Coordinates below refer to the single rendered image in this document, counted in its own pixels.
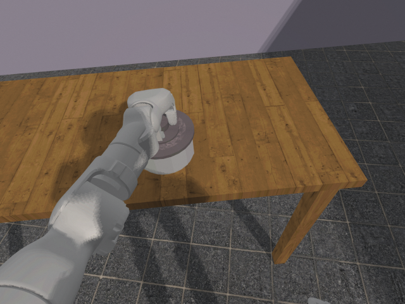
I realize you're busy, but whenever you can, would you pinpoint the lid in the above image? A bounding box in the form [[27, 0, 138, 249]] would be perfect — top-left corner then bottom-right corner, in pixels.
[[151, 110, 194, 160]]

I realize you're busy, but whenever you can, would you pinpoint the robot left hand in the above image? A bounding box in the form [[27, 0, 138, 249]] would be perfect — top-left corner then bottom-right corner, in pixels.
[[127, 88, 177, 141]]

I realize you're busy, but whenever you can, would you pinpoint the robot left forearm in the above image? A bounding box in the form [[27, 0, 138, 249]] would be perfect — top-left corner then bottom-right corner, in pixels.
[[48, 99, 162, 230]]

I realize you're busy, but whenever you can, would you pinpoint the knob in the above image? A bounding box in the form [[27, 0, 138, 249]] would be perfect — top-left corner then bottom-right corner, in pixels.
[[160, 115, 169, 132]]

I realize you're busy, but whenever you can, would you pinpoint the pot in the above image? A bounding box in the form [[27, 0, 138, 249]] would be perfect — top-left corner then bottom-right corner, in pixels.
[[145, 140, 194, 175]]

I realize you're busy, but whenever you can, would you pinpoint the table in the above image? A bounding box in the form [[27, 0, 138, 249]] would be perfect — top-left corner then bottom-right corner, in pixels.
[[0, 56, 368, 264]]

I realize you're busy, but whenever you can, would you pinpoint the left robot upper arm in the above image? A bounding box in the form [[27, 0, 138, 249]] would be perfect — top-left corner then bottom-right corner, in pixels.
[[0, 181, 130, 304]]

